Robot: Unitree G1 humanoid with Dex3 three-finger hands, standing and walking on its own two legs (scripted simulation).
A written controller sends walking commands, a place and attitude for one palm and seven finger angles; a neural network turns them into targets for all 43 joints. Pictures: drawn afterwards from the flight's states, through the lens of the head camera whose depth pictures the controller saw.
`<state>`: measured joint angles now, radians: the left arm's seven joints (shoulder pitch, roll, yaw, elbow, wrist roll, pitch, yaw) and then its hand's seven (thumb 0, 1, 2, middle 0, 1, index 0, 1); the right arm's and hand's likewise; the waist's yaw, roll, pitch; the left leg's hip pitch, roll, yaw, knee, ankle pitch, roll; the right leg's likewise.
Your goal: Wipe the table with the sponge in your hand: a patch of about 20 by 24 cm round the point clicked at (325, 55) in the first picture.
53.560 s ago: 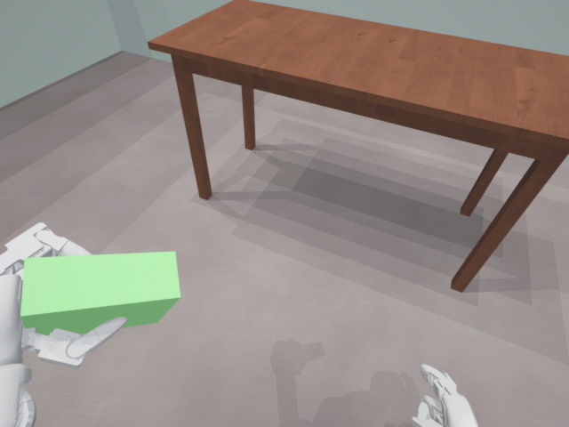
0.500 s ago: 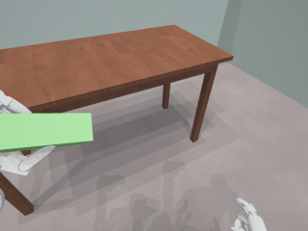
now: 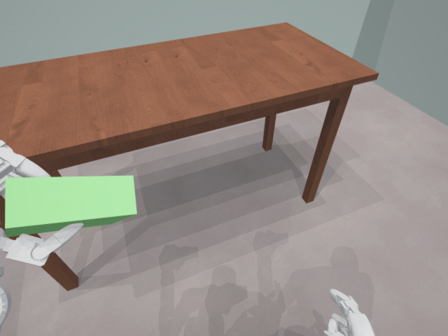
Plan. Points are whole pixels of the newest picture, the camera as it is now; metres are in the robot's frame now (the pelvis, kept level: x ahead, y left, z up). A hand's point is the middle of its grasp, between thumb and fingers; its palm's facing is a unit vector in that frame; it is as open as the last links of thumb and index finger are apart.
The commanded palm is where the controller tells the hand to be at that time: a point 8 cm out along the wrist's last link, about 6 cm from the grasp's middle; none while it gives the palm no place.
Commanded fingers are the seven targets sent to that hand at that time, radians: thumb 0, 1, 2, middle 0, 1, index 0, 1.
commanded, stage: stop stepping back and stand still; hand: left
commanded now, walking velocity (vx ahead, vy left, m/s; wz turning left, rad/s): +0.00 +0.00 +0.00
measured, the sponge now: (89, 204) +0.25 +0.19 +0.19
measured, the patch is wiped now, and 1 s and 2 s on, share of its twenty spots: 0.95 0.95 0.95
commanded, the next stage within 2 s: stand and wait in 0.52 s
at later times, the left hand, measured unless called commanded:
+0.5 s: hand (25, 187) +0.24 +0.26 +0.23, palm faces +0.41 -0.84 -0.37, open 9.4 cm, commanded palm +0.19 +0.31 +0.24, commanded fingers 0.00 0.10 1.30 -1.20 -1.60 -1.20 -1.60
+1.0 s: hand (18, 192) +0.24 +0.27 +0.22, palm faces +0.42 -0.83 -0.37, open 9.4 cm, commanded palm +0.18 +0.31 +0.24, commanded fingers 0.00 0.10 1.30 -1.20 -1.60 -1.20 -1.60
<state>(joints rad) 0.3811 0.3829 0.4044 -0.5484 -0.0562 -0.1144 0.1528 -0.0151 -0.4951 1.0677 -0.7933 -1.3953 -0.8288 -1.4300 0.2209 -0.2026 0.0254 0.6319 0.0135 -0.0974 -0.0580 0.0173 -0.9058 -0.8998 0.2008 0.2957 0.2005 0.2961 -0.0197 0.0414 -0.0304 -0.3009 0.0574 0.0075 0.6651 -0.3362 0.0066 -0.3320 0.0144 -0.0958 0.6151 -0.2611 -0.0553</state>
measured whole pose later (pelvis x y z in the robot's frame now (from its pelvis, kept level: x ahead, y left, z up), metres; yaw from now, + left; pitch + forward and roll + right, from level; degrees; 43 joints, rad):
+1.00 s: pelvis +0.01 +0.04 +0.01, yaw -2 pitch +0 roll -1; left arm 0.42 0.38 0.39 -0.58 -0.06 -0.14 0.16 -0.02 -0.50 1.07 -0.79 -1.40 -0.83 -1.43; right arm 0.18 -0.21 0.02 0.62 0.01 -0.05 -0.07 0.02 -0.91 -0.90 0.20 0.30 0.20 0.30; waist 0.00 0.02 0.00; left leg -0.23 0.02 0.06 0.50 -0.28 0.01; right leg -0.28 -0.01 -0.04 0.46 -0.19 0.00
